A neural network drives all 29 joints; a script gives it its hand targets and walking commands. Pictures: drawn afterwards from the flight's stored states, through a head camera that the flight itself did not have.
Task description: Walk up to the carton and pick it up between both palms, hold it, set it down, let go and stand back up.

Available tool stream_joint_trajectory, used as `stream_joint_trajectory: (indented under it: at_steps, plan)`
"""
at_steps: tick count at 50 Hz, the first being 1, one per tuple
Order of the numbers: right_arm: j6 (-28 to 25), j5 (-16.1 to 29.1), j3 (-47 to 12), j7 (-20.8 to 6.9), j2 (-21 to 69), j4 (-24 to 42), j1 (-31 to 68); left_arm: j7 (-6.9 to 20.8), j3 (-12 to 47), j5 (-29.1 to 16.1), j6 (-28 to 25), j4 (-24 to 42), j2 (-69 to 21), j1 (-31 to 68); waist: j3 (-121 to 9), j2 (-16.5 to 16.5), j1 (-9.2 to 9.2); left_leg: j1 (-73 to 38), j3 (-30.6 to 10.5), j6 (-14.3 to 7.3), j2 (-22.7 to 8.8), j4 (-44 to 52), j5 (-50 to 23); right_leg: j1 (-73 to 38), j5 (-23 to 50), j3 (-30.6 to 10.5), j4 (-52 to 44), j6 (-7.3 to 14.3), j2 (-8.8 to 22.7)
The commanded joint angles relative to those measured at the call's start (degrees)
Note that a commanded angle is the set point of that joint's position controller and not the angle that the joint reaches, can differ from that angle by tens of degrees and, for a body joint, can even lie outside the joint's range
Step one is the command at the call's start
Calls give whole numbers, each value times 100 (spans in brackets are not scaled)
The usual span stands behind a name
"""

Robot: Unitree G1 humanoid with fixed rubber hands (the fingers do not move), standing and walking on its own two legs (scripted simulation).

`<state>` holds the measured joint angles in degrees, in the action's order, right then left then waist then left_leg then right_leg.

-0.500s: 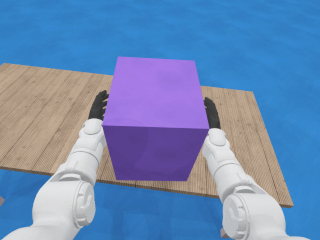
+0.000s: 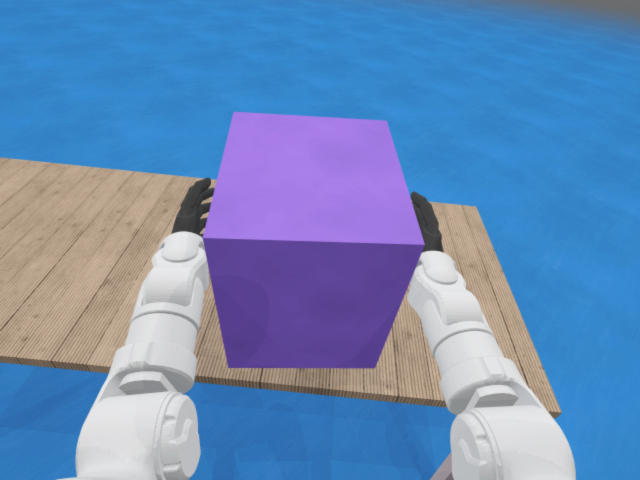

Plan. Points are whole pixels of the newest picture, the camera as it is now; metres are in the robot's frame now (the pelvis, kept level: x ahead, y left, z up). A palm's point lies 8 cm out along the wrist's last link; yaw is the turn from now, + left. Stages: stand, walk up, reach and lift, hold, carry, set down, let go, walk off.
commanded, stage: reach and lift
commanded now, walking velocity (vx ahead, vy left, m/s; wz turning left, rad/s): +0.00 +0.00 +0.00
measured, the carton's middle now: (307, 245) +0.42 +0.04 +0.11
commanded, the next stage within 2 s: hold in 1.48 s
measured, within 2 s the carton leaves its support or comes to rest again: neither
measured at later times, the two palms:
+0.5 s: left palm (193, 239) +0.36 +0.17 +0.16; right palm (439, 271) +0.35 -0.13 +0.14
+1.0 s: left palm (192, 239) +0.35 +0.17 +0.16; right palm (441, 274) +0.34 -0.13 +0.14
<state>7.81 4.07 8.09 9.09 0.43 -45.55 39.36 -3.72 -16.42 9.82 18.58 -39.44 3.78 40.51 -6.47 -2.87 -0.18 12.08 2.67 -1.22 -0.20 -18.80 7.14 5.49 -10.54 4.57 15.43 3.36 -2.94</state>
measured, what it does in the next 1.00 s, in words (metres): stands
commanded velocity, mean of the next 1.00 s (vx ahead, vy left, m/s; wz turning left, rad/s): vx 0.00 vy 0.00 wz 0.00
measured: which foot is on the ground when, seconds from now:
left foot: down 0.00-1.00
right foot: down 0.00-1.00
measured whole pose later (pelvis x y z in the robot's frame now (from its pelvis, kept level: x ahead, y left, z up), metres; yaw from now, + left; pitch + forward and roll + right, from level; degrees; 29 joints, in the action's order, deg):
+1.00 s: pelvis -0.01 +0.01 +0.00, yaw +0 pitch -5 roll -1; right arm 13.3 9.3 1.7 9.6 -1.7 -29.8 31.1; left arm -3.1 -13.3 13.2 34.6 -13.5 0.2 32.6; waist -1.0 -2.1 3.3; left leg 7.9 2.0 -2.1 0.6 -19.9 7.5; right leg 1.0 -10.5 4.2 15.9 2.4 -2.5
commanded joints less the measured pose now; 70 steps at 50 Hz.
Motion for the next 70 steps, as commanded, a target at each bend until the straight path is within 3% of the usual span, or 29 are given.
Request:
stream_joint_trajectory:
  at_steps: [1, 4, 5, 6, 10, 11, 13, 14, 15, 17, 21, 22, 24, 28, 29, 34, 36, 39, 40, 43, 46, 51, 54, 58, 61, 62, 65, 66, 70]
  plan:
    - [-290, 269, -2037, -601, 3674, 1824, 4794, 956, 2416, -402, -134, 1538, -4014, 4184, -2392, 616, 139, -1473, -237, 193, 23, -80, -1457, -407, 1701, -358, -27, -437, 222]
    - [-205, 327, -2123, -560, 3477, 1946, 4737, 990, 2443, -349, 54, 1608, -4040, 3824, -2217, 596, 220, -1628, -263, 192, 78, -102, -1517, -336, 1769, -355, -87, -461, 201]
    - [-183, 312, -2123, -542, 3524, 1880, 4583, 1001, 2398, -299, 118, 1713, -4020, 3652, -2202, 485, 139, -1670, -276, 193, 69, -83, -1517, -431, 1792, -305, -73, -457, 201]
    - [-185, 306, -2169, -527, 3446, 1988, 4474, 1031, 2482, -306, 153, 1810, -3984, 3768, -2144, 590, 292, -1776, -273, 267, 52, -110, -1592, -385, 1751, -302, -73, -441, 156]
    - [-251, 436, -2464, -544, 3534, 2711, 4739, 971, 2851, -449, 180, 2487, -4135, 3922, -2634, 669, 263, -2023, -317, 284, 76, -255, -2034, -414, 2077, -246, 13, -456, 99]
    - [-243, 477, -2454, -525, 3508, 2579, 4717, 947, 2897, -423, 221, 2439, -4191, 3912, -2410, 820, 276, -2029, -375, 308, 46, -277, -1996, -274, 2001, -210, 14, -446, 114]
    - [-235, 491, -2440, -555, 3482, 2870, 4948, 896, 3035, -455, 352, 2483, -4316, 3661, -2414, 699, 222, -2071, -379, 281, 19, -225, -1731, -135, 1450, -186, -69, -420, 78]
    - [-233, 484, -2447, -570, 3367, 2927, 4974, 868, 3037, -458, 371, 2432, -4258, 3691, -2271, 639, 301, -1946, -397, 278, -5, -163, -1561, 45, 1285, -173, -114, -441, 100]
    - [-213, 503, -2418, -556, 3449, 2906, 4876, 866, 3088, -453, 407, 2571, -4269, 3678, -2296, 613, 206, -1953, -377, 238, 20, -195, -1458, -77, 1327, -193, -109, -436, 115]
    - [-198, 486, -2522, -593, 3489, 3106, 5013, 814, 3170, -528, 436, 2699, -4287, 3840, -2501, 582, 305, -1977, -408, 200, 9, -148, -1204, 45, 1065, -188, -85, -443, 149]
    - [-142, 519, -2452, -665, 3343, 3053, 5026, 760, 3209, -578, 601, 2763, -4202, 3839, -2439, 492, 242, -2008, -438, 227, -66, -54, -981, 87, 725, -210, -160, -427, 138]
    - [-110, 436, -2352, -659, 3377, 2871, 4986, 766, 3106, -464, 661, 2616, -4238, 3727, -2243, 588, 222, -1950, -400, 201, -29, -56, -924, 155, 628, -205, -196, -404, 112]
    - [-87, 396, -2311, -646, 3292, 2926, 5068, 810, 2852, -374, 726, 2373, -4105, 3569, -2099, 405, 184, -1993, -306, 104, -13, 15, -679, 138, 495, -261, -233, -427, 138]
    - [-80, 292, -2214, -625, 3279, 2808, 4955, 981, 2576, -181, 836, 2226, -3997, 3382, -1901, 324, 152, -1782, -241, 15, 37, 77, -595, -90, 773, -273, -204, -446, 175]
    - [-94, 315, -2168, -612, 3250, 2848, 4910, 1006, 2557, -150, 853, 2214, -4044, 3286, -1935, 327, 254, -1895, -252, 39, 38, -1, -768, -26, 891, -276, -186, -435, 174]
    - [-92, 465, -2326, -522, 3125, 2847, 4508, 1043, 2843, -176, 939, 3005, -3993, 3196, -2040, 583, 334, -2195, -260, 218, 35, -120, -1474, -286, 1570, -205, -99, -453, 116]
    - [-117, 511, -2495, -502, 3036, 3151, 4597, 1001, 3063, -270, 981, 3130, -4076, 3177, -2238, 688, 434, -2402, -330, 293, 32, -188, -1879, -328, 1824, -245, -94, -464, 72]
    - [-118, 656, -2765, -476, 3154, 3379, 4461, 952, 3257, -347, 1018, 3532, -4064, 3170, -2326, 826, 430, -2438, -379, 294, 96, -340, -1955, -337, 1976, -154, -16, -451, 46]
    - [-96, 718, -2753, -438, 3017, 3439, 4402, 932, 3367, -386, 1046, 3612, -4038, 3169, -2246, 755, 514, -2425, -447, 342, 52, -315, -1990, -354, 1945, -171, -49, -462, 70]
    - [-23, 667, -2736, -414, 3028, 3476, 4450, 945, 3313, -358, 1083, 3477, -3993, 3132, -1938, 709, 476, -2260, -414, 312, 37, -213, -1639, -259, 1565, -188, -112, -477, 97]
    - [-21, 848, -2967, -424, 3174, 3912, 4513, 912, 3528, -556, 1110, 3938, -4025, 3198, -2388, 533, 412, -2392, -470, 262, 14, -269, -1770, -274, 1843, -194, -69, -463, 114]
    - [114, 826, -2988, -390, 3285, 3794, 4553, 903, 3386, -455, 1200, 3514, -3975, 3069, -2049, 353, 273, -2182, -478, 130, 37, -210, -1282, -130, 1419, -261, -169, -464, 140]
    - [208, 810, -3007, -372, 3198, 3816, 4497, 958, 3295, -402, 1266, 3493, -3975, 3065, -1926, 240, 327, -2143, -422, 135, 42, -136, -1212, -206, 1490, -314, -192, -501, 139]
    - [223, 783, -2927, -337, 3052, 3738, 4609, 1033, 3150, -386, 1352, 3415, -3896, 3108, -1988, 309, 291, -2139, -387, 113, 47, -86, -1104, -326, 1490, -256, -164, -513, 142]
    - [256, 860, -2993, -317, 3084, 3752, 4372, 1053, 3255, -392, 1397, 3642, -3943, 3004, -1895, 453, 451, -2353, -420, 220, 28, -193, -1621, -317, 1861, -254, -152, -502, 93]
    - [261, 840, -2933, -298, 3088, 3735, 4389, 1078, 3179, -317, 1438, 3547, -3868, 2898, -1824, 503, 411, -2307, -408, 185, 43, -174, -1577, -418, 1946, -260, -162, -528, 125]
    - [304, 805, -2877, -279, 3005, 3685, 4414, 1143, 3079, -293, 1463, 3481, -3853, 3022, -1696, 449, 423, -2105, -405, 112, 62, -87, -1153, -335, 1589, -261, -182, -496, 141]
    - [308, 781, -2756, -300, 3061, 3637, 4371, 1160, 3091, -324, 1467, 3558, -3852, 3065, -1694, 508, 549, -2140, -365, 148, 55, -80, -1070, -359, 1428, -247, -203, -484, 155]
    - [279, 872, -2878, -392, 3097, 3660, 4488, 1042, 3423, -506, 1398, 4026, -3948, 3472, -2050, 652, 502, -2330, -434, 265, 21, -125, -1323, -199, 1451, -207, -133, -464, 115]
